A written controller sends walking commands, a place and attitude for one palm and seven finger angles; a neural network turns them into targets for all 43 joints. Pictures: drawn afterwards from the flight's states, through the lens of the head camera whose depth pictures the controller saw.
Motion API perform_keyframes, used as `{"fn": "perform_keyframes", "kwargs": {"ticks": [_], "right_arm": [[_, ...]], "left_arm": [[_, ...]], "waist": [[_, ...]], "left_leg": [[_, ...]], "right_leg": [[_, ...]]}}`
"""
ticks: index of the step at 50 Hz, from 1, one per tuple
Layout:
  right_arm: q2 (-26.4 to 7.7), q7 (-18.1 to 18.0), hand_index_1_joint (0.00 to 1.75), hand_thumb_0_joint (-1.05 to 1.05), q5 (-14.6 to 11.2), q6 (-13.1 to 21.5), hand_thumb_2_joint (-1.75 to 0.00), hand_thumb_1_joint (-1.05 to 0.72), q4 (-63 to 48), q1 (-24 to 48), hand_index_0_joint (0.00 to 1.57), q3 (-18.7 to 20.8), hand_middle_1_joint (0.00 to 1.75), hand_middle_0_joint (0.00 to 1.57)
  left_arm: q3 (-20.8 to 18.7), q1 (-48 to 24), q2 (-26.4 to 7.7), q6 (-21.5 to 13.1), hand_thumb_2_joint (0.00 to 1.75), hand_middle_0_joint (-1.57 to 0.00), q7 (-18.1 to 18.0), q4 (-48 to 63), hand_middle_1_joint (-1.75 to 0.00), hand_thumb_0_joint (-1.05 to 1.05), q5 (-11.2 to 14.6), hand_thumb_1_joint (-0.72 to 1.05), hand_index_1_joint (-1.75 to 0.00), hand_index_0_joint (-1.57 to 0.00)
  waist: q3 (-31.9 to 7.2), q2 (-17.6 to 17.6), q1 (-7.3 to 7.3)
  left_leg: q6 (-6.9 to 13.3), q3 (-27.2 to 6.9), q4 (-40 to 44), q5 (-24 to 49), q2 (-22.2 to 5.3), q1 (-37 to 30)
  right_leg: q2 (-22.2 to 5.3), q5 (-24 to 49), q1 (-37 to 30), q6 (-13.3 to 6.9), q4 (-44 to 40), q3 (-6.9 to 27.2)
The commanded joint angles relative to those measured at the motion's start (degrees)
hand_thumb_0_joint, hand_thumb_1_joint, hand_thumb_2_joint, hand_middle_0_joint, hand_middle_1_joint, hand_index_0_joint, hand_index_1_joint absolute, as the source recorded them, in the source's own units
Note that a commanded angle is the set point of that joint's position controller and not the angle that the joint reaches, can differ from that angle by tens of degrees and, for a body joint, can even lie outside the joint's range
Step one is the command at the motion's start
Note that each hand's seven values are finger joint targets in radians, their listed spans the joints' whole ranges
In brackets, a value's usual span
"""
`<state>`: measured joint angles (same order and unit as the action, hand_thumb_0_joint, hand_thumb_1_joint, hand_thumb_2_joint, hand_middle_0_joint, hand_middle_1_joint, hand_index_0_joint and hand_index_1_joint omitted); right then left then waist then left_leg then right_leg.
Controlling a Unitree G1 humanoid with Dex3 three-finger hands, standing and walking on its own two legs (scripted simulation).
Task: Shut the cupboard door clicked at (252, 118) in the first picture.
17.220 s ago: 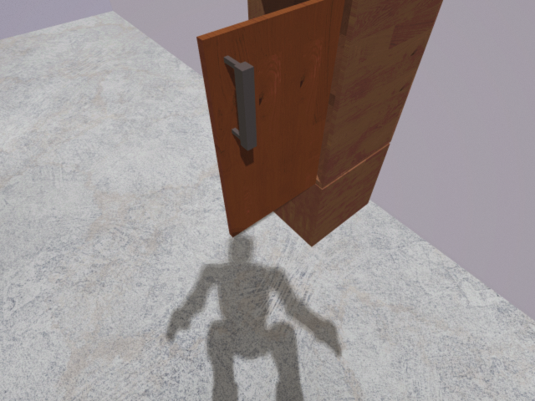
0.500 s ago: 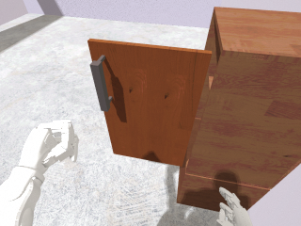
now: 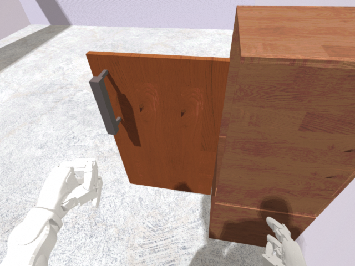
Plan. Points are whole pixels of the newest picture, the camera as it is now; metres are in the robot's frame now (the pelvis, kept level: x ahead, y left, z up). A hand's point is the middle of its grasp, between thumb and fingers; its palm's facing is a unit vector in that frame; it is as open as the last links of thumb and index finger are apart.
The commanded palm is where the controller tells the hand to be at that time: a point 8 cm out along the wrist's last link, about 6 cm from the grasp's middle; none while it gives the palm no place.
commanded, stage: bring the fist close to the handle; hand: left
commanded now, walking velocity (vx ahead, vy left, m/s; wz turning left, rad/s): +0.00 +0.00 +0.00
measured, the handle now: (109, 103) +0.49 +0.24 +0.13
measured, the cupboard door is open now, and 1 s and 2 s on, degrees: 90 90 84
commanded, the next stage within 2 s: push the door shut along its arc in 1.34 s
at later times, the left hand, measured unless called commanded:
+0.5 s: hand (99, 145) +0.33 +0.21 +0.13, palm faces -0.03 -1.00 -0.05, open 3.1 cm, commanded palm +0.30 +0.25 +0.13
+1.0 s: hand (100, 125) +0.40 +0.22 +0.13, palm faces -0.05 -1.00 -0.03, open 3.1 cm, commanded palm +0.37 +0.26 +0.13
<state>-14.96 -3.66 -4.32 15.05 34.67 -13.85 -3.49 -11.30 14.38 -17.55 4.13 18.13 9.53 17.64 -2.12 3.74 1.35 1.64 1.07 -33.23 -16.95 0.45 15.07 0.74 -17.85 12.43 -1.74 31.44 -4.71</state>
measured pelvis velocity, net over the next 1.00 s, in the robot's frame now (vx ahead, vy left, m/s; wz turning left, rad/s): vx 0.02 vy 0.01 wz -0.02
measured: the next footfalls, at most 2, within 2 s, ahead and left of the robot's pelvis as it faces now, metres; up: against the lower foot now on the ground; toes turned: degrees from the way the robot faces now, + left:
none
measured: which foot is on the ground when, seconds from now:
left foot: down 0.00-1.00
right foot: down 0.00-1.00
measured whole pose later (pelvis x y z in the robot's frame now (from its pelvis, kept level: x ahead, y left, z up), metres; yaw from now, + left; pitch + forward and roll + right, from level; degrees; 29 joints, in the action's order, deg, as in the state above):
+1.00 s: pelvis +0.02 +0.01 +0.00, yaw -1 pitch +3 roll -1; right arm -15.1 -4.5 -4.8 8.1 37.3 -15.2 -2.8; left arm -16.4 -22.2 -23.9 -0.4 18.9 -29.0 15.1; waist -3.0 1.4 -1.9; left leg 2.5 2.4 -33.6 -18.3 1.0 18.8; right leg 0.2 -18.8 16.6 -0.8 31.9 -3.3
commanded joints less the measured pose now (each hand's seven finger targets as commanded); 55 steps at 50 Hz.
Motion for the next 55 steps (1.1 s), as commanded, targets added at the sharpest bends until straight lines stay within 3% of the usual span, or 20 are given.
{"fn": "perform_keyframes", "kwargs": {"ticks": [1, 4, 6, 10, 12, 14, 17, 19, 23, 28, 30, 34, 38, 39, 40, 44, 45, 47, 51, 55], "right_arm": [[-6.1, -1.2, 0.3, 0.0, 0.5, 3.8, -0.9, -0.9, -9.0, 6.9, 0.2, 2.7, 0.3, 0.2], [-6.5, -1.5, 0.3, 0.0, 0.6, 3.5, -0.9, -0.9, -6.5, 5.9, 0.2, 2.7, 0.3, 0.2], [-6.4, -1.6, 0.3, 0.0, 0.2, 3.3, -0.9, -0.9, -5.8, 6.0, 0.2, 2.7, 0.3, 0.2], [-7.0, -1.8, 0.3, 0.0, -0.5, 2.8, -0.9, -0.9, -6.1, 6.2, 0.2, 2.8, 0.3, 0.2], [-7.3, -1.8, 0.3, 0.0, -0.7, 2.6, -0.9, -0.9, -6.9, 6.4, 0.2, 3.0, 0.3, 0.2], [-7.7, -1.9, 0.3, 0.0, -0.6, 2.2, -0.9, -0.9, -7.0, 6.1, 0.2, 3.1, 0.3, 0.2], [-7.4, -1.7, 0.3, 0.0, -0.4, 2.1, -0.9, -0.9, -7.5, 6.4, 0.2, 3.2, 0.3, 0.2], [-7.4, -1.6, 0.3, 0.0, 0.0, 1.6, -0.9, -0.9, -7.1, 5.6, 0.2, 3.4, 0.3, 0.2], [-7.1, -1.0, 0.3, 0.0, -0.1, 1.3, -0.9, -0.9, -7.0, 4.8, 0.2, 3.6, 0.3, 0.2], [-7.9, -1.2, 0.3, 0.0, -0.7, 0.3, -0.9, -0.9, -6.8, 3.6, 0.2, 4.1, 0.3, 0.2], [-7.9, -1.5, 0.3, 0.0, -0.7, 0.0, -0.9, -0.9, -6.7, 3.7, 0.2, 4.2, 0.3, 0.2], [-8.2, -2.0, 0.3, 0.0, -0.4, -0.8, -0.9, -0.9, -6.2, 3.4, 0.2, 4.2, 0.3, 0.2], [-8.0, -1.8, 0.3, 0.0, -0.2, -1.6, -0.9, -0.9, -5.8, 3.1, 0.2, 4.1, 0.3, 0.2], [-8.1, -1.8, 0.3, 0.0, 0.0, -2.1, -0.9, -0.9, -5.2, 2.7, 0.2, 4.2, 0.3, 0.2], [-7.8, -1.6, 0.3, 0.0, 0.0, -2.3, -0.9, -0.9, -5.4, 2.7, 0.2, 4.0, 0.3, 0.2], [-8.5, -1.8, 0.3, 0.0, -0.3, -3.7, -0.9, -0.9, -4.2, 1.6, 0.2, 4.1, 0.3, 0.2], [-8.4, -1.7, 0.3, 0.0, -0.4, -4.0, -0.9, -0.9, -4.5, 1.6, 0.2, 4.0, 0.3, 0.2], [-8.7, -1.7, 0.3, 0.0, -0.5, -4.4, -0.9, -0.9, -4.5, 1.2, 0.2, 4.1, 0.3, 0.2], [-8.6, -1.2, 0.3, 0.0, -0.2, -4.7, -0.9, -0.9, -5.9, 0.7, 0.2, 4.5, 0.3, 0.2], [-8.7, -0.9, 0.3, 0.0, 0.1, -5.3, -0.9, -0.9, -5.7, -0.1, 0.2, 4.9, 0.3, 0.2]], "left_arm": [[-8.4, -19.4, -11.7, -7.3, 0.9, -1.3, -1.9, 14.3, -1.5, 0.0, 1.6, 0.9, -1.5, -1.3], [-11.0, -23.3, -14.7, -9.7, 0.9, -1.3, -3.3, 7.5, -1.5, 0.0, 1.3, 0.9, -1.5, -1.3], [-9.4, -25.8, -13.7, -9.7, 0.9, -1.3, -2.6, 2.5, -1.5, 0.0, 0.6, 0.9, -1.5, -1.3], [-5.6, -27.9, -11.6, -6.2, 0.9, -1.3, 1.3, -6.0, -1.5, 0.0, 0.7, 0.9, -1.5, -1.3], [-6.0, -28.2, -12.1, -4.9, 0.9, -1.3, 2.9, -7.4, -1.5, 0.0, 1.3, 0.9, -1.5, -1.3], [-8.5, -30.8, -14.8, -4.8, 0.9, -1.3, 3.3, -8.3, -1.5, 0.0, 1.7, 0.9, -1.5, -1.3], [-11.4, -34.5, -16.5, -6.5, 0.9, -1.3, 2.8, -7.3, -1.5, 0.0, 2.2, 0.9, -1.5, -1.3], [-16.2, -34.8, -21.2, -8.2, 0.9, -1.3, 1.3, -7.6, -1.5, 0.0, 2.0, 0.9, -1.5, -1.3], [-13.6, -36.4, -18.7, -9.4, 0.9, -1.3, 0.8, -9.1, -1.5, 0.0, 0.5, 0.9, -1.5, -1.3], [-10.5, -37.6, -16.9, -7.1, 0.9, -1.3, 2.8, -13.2, -1.5, 0.0, 0.5, 0.9, -1.5, -1.3], [-7.2, -40.7, -14.2, -6.7, 0.9, -1.3, 3.3, -13.2, -1.5, 0.0, 0.7, 0.9, -1.5, -1.3], [-10.4, -44.9, -18.0, -7.7, 0.9, -1.3, 2.0, -13.0, -1.5, 0.0, 0.7, 0.9, -1.5, -1.3], [-11.7, -49.0, -19.4, -9.3, 0.9, -1.3, 0.5, -14.7, -1.5, 0.0, -0.1, 0.9, -1.5, -1.3], [-13.4, -49.0, -21.8, -9.7, 0.9, -1.3, -0.1, -15.5, -1.5, 0.0, -0.8, 0.9, -1.5, -1.3], [-10.0, -50.2, -18.4, -9.5, 0.9, -1.3, 0.2, -16.4, -1.5, 0.0, -1.0, 0.9, -1.5, -1.3], [-11.0, -52.5, -20.2, -8.2, 0.9, -1.3, 0.6, -25.1, -1.5, 0.0, -1.6, 0.9, -1.5, -1.3], [-7.7, -55.3, -17.3, -7.9, 0.9, -1.3, 1.2, -25.8, -1.5, 0.0, -1.7, 0.9, -1.5, -1.3], [-7.2, -58.6, -17.4, -7.7, 0.9, -1.3, 1.4, -28.1, -1.5, 0.0, -1.7, 0.9, -1.5, -1.3], [-6.8, -56.5, -16.3, -9.2, 0.9, -1.3, 1.4, -25.5, -1.5, 0.0, -1.5, 0.9, -1.5, -1.3], [-8.9, -54.2, -17.7, -10.7, 0.9, -1.3, -0.3, -24.0, -1.5, 0.0, -1.4, 0.9, -1.5, -1.3]], "waist": [[-6.9, -2.9, -0.31], [-4.7, -2.5, -0.87], [-3.4, -0.6, -1.44], [-3.8, -2.1, -1.48], [-6.8, -3.2, -1.02], [-8.6, -5.8, -0.84], [-11.9, -5.3, -0.42], [-12.6, -5.9, 0.54], [-13.9, 0.0, -0.26], [-11.1, -0.7, -1.69], [-10.3, -1.7, -2.69], [-12.5, -3.2, -2.49], [-15.2, -1.3, -2.56], [-15.1, -1.8, -2.27], [-14.8, -0.4, -2.89], [-11.0, -1.6, -3.23], [-10.6, -0.5, -4.13], [-11.2, -0.2, -4.4], [-17.1, -0.2, -3.19], [-18.2, -1.8, -2.49]], "left_leg": [[0.9, -2.7, 4.8, 7.5, -0.4, -3.9], [0.8, -2.6, 4.8, 6.3, -0.5, -2.8], [0.7, -2.3, 4.9, 5.8, -0.5, -2.8], [0.8, -1.9, 4.0, 6.7, -0.4, -1.3], [0.9, -1.7, 3.2, 8.8, -0.2, -1.6], [0.9, -1.8, 2.4, 10.1, -0.3, -0.9], [0.8, -1.4, 2.3, 12.7, 0.0, -1.5], [0.8, -1.4, 2.3, 13.9, -0.3, -1.3], [0.7, -0.5, 2.3, 18.2, -0.2, -3.9], [0.7, -0.8, 2.1, 18.1, -0.6, -4.1], [1.0, -1.1, 2.2, 17.1, -0.7, -4.8], [1.0, -1.6, 2.4, 17.4, -1.1, -5.9], [0.6, -2.0, 2.8, 19.4, -1.1, -7.2], [0.6, -2.0, 2.9, 19.6, -1.3, -6.9], [0.6, -1.9, 3.1, 19.8, -1.2, -7.2], [0.3, -2.3, 3.6, 16.4, -1.6, -5.0], [0.3, -2.2, 3.7, 15.8, -1.4, -5.1], [0.1, -3.0, 3.8, 15.0, -1.5, -5.5], [0.0, -3.7, 3.0, 20.4, -1.7, -8.5], [-0.2, -3.8, 3.0, 24.7, -2.3, -9.4]], "right_leg": [[-0.8, 7.3, 1.0, 1.5, -5.8, 3.3], [-0.8, 5.6, 2.1, 1.4, -6.3, 3.7], [-1.3, 5.6, 3.0, 1.3, -6.6, 4.1], [-2.2, 8.3, 1.9, 1.8, -6.7, 6.1], [-2.3, 12.0, 0.8, 2.0, -5.7, 6.0], [-2.7, 14.3, -0.6, 2.6, -5.0, 6.6], [-2.7, 19.4, -2.0, 2.7, -3.3, 5.8], [-2.6, 20.9, -3.1, 2.6, -2.8, 5.7], [-2.1, 25.2, -1.9, 1.8, -1.4, 4.6], [-1.5, 23.8, 1.2, 1.6, -2.1, 3.7], [-1.3, 22.0, 2.7, 1.6, -2.7, 3.5], [-1.1, 20.5, 2.3, 1.3, -2.9, 3.4], [-1.1, 20.8, 1.7, 0.8, -2.2, 3.3], [-1.1, 20.5, 1.2, 0.7, -2.4, 3.4], [-1.1, 20.5, 2.0, 0.7, -2.3, 3.3], [-1.1, 16.9, 3.8, 0.4, -3.3, 3.1], [-1.0, 16.4, 5.0, 0.4, -3.3, 3.1], [-1.0, 14.9, 6.2, 0.2, -3.2, 2.9], [-0.9, 17.8, 3.9, -0.1, -2.3, 2.8], [-0.7, 19.8, 3.1, 0.3, -2.0, 2.6]]}}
